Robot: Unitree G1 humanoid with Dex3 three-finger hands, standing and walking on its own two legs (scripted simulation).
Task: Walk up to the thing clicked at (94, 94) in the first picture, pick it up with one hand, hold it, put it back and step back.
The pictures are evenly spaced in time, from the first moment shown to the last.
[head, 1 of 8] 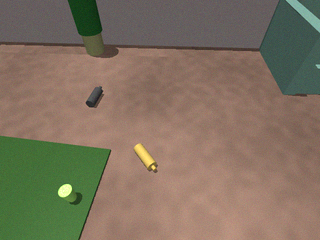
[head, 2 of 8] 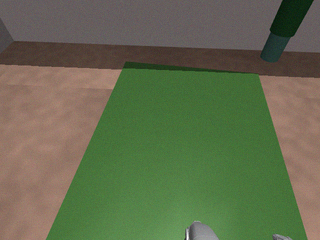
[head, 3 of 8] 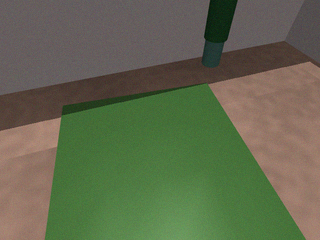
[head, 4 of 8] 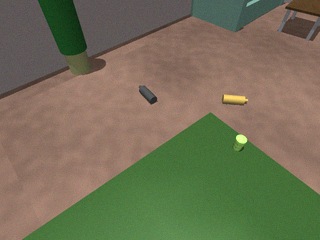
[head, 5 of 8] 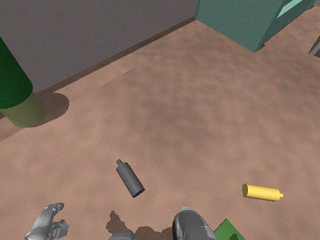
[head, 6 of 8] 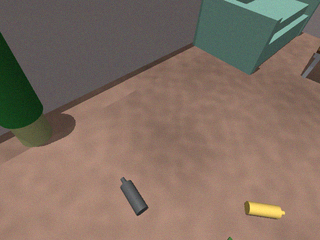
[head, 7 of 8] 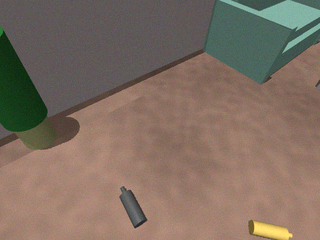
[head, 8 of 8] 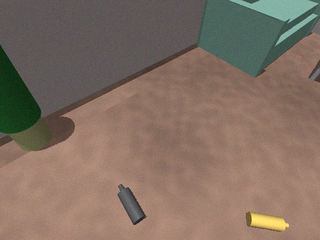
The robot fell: no
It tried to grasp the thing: no
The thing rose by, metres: 0.00
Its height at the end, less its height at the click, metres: +0.00
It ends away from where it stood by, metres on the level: 0.00
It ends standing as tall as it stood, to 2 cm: yes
